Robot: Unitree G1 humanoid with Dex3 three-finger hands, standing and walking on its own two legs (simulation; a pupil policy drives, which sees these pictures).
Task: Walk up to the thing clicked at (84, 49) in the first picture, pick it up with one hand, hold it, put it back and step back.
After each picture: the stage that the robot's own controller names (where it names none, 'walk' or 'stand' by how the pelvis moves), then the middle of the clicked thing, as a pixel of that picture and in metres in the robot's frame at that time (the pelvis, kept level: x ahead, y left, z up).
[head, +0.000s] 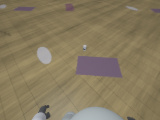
stand; (84, 47) +1.42 +0.11 -0.72
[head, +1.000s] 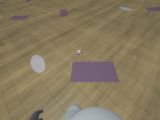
walk; (79, 53) +1.29 +0.30 -0.71
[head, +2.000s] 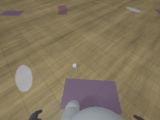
walk; (74, 66) +0.83 +0.29 -0.71
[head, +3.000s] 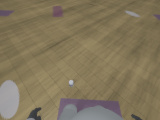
walk; (71, 83) +0.52 +0.22 -0.70
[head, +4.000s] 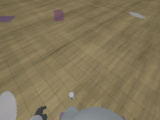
stand; (71, 95) +0.36 +0.21 -0.70
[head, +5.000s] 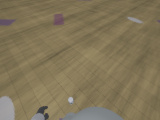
stand; (71, 100) +0.33 +0.20 -0.72
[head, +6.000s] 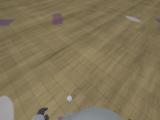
stand; (69, 99) +0.34 +0.22 -0.73
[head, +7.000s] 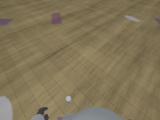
stand; (68, 99) +0.33 +0.23 -0.73
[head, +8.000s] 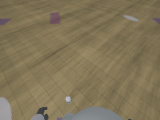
stand; (68, 99) +0.32 +0.23 -0.73
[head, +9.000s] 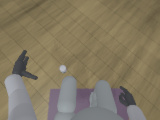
go down; (63, 69) +0.38 +0.23 -0.44
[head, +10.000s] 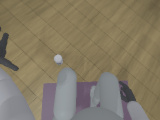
go down; (58, 60) +0.41 +0.25 -0.31
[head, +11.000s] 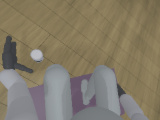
close in; (37, 56) +0.39 +0.29 -0.23
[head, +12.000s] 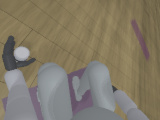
close; (21, 55) +0.39 +0.29 -0.22
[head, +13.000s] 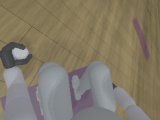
lift; (20, 54) +0.37 +0.30 -0.22
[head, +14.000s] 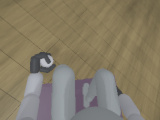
lift; (46, 62) +0.32 +0.27 -0.13
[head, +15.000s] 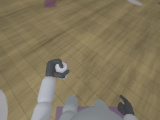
lift; (62, 70) +0.32 +0.18 +0.03
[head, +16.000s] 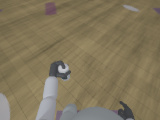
hold; (64, 72) +0.33 +0.17 +0.00
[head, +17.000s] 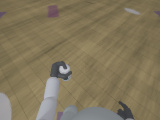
crouch; (65, 72) +0.33 +0.17 +0.00
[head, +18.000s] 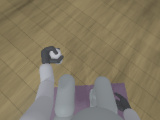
crouch; (56, 56) +0.42 +0.21 -0.09
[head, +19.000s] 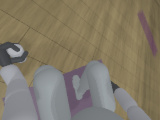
lower; (18, 54) +0.40 +0.30 -0.22
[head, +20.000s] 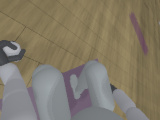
lower; (14, 52) +0.40 +0.30 -0.22
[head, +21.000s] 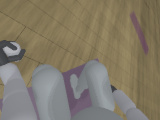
lower; (14, 52) +0.40 +0.31 -0.22
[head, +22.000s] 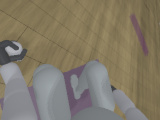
lower; (16, 52) +0.40 +0.30 -0.22
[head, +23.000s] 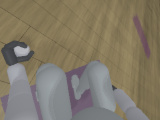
loosen; (22, 52) +0.39 +0.29 -0.22
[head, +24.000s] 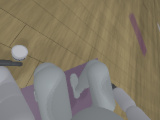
withdraw; (19, 53) +0.39 +0.28 -0.22
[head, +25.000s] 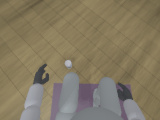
walk; (68, 64) +0.42 +0.21 -0.41
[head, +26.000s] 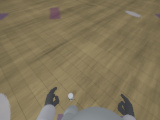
stand; (70, 96) +0.34 +0.18 -0.66
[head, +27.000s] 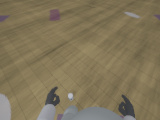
stand; (70, 96) +0.35 +0.19 -0.67
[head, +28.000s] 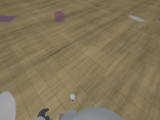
stand; (72, 97) +0.35 +0.18 -0.72
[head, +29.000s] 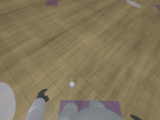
walk; (72, 85) +0.41 +0.14 -0.70
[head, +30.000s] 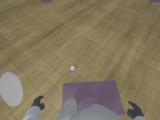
walk; (72, 69) +0.64 +0.21 -0.70
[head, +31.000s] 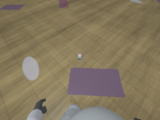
stand; (79, 57) +0.98 +0.21 -0.69
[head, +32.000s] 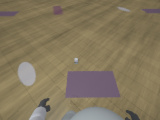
stand; (76, 61) +1.01 +0.24 -0.72
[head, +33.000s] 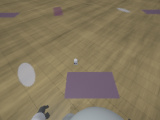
stand; (75, 61) +1.00 +0.24 -0.73
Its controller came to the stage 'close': yes
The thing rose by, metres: 0.71
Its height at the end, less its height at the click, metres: +0.00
